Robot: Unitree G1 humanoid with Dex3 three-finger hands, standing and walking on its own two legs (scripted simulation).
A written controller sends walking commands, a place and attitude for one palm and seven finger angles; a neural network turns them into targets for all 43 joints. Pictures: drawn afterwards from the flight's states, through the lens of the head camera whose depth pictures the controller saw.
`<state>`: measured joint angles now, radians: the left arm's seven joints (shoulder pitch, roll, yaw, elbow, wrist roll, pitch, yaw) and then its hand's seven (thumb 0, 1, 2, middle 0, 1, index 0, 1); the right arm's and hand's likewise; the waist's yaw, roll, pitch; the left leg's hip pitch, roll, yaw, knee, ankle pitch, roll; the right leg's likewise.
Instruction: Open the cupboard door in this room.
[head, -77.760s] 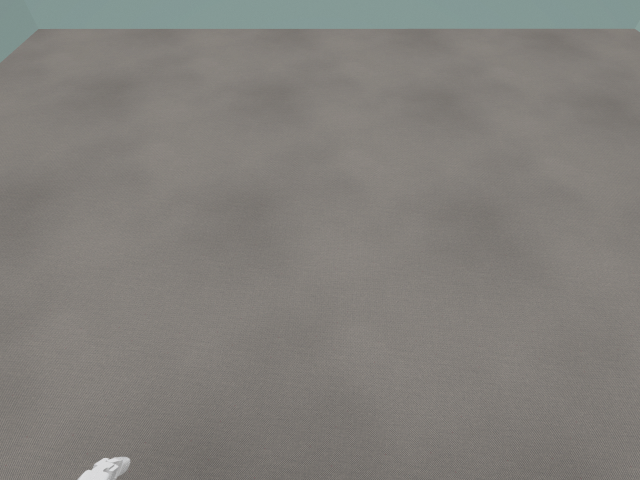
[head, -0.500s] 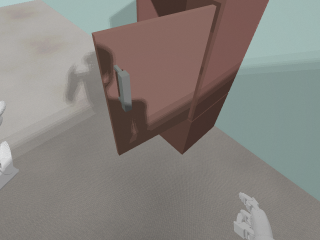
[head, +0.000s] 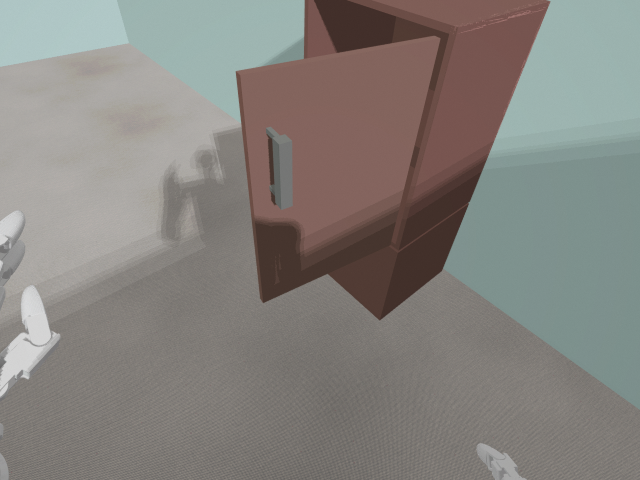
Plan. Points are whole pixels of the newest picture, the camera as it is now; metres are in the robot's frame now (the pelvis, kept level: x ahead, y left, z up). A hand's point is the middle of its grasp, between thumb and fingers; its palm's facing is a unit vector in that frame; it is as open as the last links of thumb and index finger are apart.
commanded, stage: stop stepping back and stand still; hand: left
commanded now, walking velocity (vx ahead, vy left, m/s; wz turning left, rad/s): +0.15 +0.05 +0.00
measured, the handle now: (277, 168) +0.62 +0.13 +0.07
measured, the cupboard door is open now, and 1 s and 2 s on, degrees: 81 81 81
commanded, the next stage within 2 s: let the arm hang, fingers relaxed in 0.12 s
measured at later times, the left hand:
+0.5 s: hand out of the picture +0.09 +0.17 -0.17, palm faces +0.10 -0.98 -0.14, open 7.2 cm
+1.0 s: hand out of the picture -0.01 +0.21 -0.16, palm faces +0.06 -0.97 -0.23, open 7.4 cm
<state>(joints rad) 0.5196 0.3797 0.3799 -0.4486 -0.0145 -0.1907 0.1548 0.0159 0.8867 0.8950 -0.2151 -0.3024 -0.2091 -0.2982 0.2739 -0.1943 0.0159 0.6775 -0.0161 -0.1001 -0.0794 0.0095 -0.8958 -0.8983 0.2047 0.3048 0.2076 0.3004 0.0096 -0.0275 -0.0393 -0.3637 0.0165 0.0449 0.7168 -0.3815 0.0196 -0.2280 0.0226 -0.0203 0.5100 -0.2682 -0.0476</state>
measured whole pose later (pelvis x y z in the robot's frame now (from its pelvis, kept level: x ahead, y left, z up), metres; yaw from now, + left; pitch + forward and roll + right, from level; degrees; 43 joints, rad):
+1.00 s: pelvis +0.00 +0.02 +0.01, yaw +2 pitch -2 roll +0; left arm 0.24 0.16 0.00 1.15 0.01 0.00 0.02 0.01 0.91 0.90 -0.20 -0.30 -0.20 -0.30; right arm 0.23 -0.17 0.00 1.14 -0.02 0.01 -0.03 0.00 -0.91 -0.90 0.20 0.30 0.20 0.30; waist 0.00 0.03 0.06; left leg -0.18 0.00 0.06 0.39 -0.18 0.02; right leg -0.16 -0.02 -0.06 0.40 -0.22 -0.01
